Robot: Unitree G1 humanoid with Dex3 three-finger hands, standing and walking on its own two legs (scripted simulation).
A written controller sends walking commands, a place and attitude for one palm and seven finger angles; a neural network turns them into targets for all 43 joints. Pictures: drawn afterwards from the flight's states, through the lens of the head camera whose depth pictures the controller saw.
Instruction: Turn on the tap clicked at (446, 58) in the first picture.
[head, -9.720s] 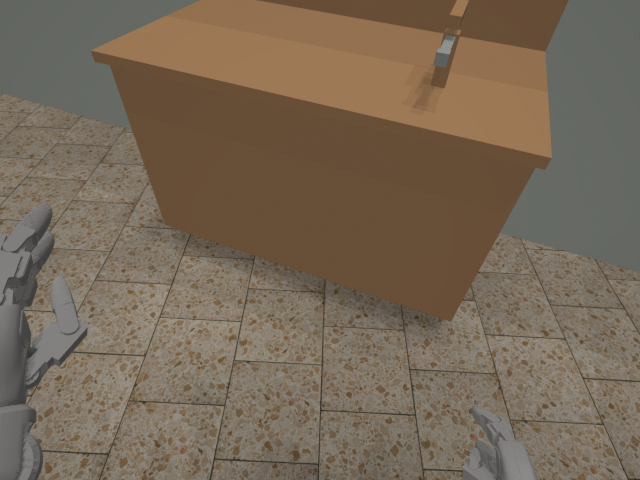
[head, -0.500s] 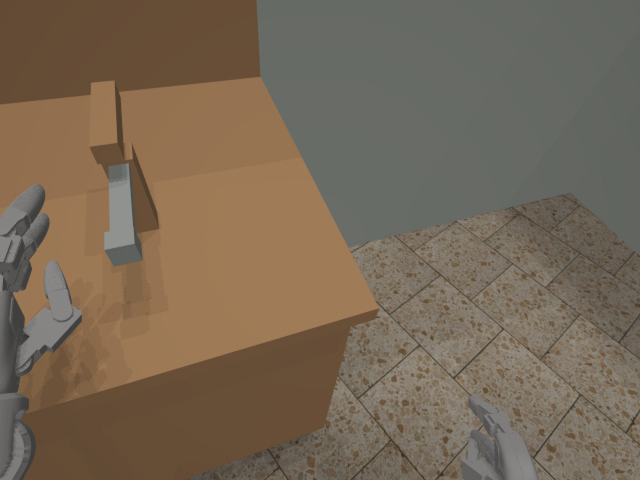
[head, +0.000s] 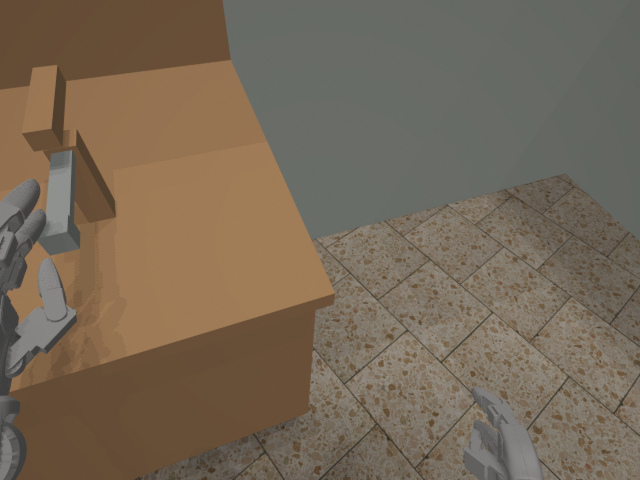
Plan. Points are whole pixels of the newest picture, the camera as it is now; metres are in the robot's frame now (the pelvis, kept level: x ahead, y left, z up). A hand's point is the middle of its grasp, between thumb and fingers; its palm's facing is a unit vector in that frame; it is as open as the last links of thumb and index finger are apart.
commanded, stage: shuffle to correct the standing spot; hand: left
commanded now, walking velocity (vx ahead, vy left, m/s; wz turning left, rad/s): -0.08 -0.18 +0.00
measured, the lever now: (59, 235) +0.31 +0.30 +0.15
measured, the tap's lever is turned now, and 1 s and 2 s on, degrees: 0 0 0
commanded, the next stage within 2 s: come to a stop and stand still in 0.98 s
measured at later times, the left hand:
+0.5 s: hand (98, 319) +0.21 +0.22 +0.17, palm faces +0.31 -0.84 -0.45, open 7.4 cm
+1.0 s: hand (69, 379) +0.16 +0.21 +0.18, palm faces +0.38 -0.85 -0.36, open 7.5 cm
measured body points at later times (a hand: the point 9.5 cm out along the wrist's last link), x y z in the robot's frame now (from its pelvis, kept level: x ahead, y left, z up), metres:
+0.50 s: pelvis -0.01 -0.02 -0.01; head +0.04 -0.01 +0.44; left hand +0.19 +0.26 +0.19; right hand +0.17 -0.25 -0.09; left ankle +0.01 +0.13 -0.74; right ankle +0.04 -0.06 -0.74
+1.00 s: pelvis -0.06 -0.04 +0.01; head -0.02 +0.00 +0.45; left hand +0.13 +0.25 +0.20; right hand +0.12 -0.23 -0.07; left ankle -0.05 +0.10 -0.74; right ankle -0.06 -0.20 -0.71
